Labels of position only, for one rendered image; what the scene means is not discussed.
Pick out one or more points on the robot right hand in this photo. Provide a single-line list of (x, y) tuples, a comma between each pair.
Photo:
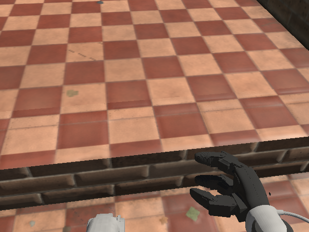
[(238, 196)]

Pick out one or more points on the robot right forearm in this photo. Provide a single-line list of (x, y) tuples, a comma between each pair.
[(264, 218)]

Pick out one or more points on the robot left thigh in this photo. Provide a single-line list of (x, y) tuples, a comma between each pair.
[(107, 223)]

